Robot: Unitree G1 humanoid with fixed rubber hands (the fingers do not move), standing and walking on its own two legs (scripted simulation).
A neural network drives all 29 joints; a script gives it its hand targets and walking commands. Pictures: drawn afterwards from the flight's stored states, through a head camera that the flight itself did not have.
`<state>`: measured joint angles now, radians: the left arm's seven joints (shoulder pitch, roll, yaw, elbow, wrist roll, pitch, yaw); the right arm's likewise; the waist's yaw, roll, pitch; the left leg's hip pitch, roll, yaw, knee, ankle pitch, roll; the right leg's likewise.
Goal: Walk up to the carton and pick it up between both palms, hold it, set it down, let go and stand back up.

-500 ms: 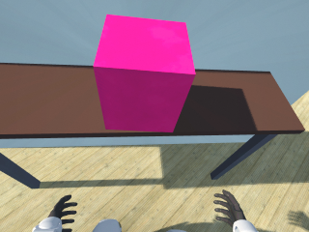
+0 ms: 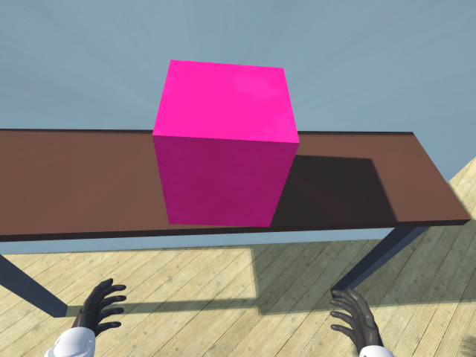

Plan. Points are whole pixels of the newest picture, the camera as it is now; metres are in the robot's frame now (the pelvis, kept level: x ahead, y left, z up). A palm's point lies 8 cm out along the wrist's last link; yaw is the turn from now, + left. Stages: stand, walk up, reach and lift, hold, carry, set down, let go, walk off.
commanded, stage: reach and lift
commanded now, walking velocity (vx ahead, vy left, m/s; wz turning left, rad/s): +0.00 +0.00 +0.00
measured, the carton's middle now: (223, 149) +0.46 +0.06 +0.06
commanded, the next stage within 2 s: none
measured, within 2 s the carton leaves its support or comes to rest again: neither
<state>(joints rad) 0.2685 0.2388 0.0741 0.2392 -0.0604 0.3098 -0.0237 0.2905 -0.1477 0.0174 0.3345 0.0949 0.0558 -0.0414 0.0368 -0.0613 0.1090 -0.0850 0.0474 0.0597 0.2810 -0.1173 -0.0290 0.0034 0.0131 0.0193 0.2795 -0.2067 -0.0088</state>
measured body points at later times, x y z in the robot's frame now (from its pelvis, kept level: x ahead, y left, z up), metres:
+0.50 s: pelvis +0.00 +0.02 +0.00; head -0.01 +0.03 +0.45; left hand +0.18 +0.25 -0.01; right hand +0.20 -0.18 +0.00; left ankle +0.03 +0.14 -0.75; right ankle -0.03 -0.11 -0.75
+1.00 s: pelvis +0.01 +0.01 +0.00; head +0.01 +0.02 +0.45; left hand +0.24 +0.24 +0.04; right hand +0.26 -0.17 +0.05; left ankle +0.03 +0.14 -0.75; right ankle -0.03 -0.11 -0.75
